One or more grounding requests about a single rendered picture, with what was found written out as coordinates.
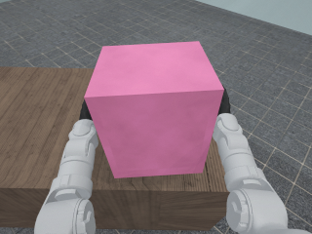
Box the robot right upper arm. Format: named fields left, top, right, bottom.
left=226, top=188, right=312, bottom=234

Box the robot left hand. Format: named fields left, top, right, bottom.
left=79, top=100, right=93, bottom=121

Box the robot left upper arm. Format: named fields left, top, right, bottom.
left=35, top=198, right=97, bottom=234

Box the robot right hand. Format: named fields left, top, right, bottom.
left=217, top=85, right=231, bottom=116

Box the carton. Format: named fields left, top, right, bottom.
left=84, top=41, right=224, bottom=178

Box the pedestal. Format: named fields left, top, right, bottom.
left=0, top=66, right=230, bottom=231

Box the robot right forearm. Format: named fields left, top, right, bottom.
left=213, top=113, right=288, bottom=226

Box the robot left forearm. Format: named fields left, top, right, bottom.
left=34, top=119, right=98, bottom=234

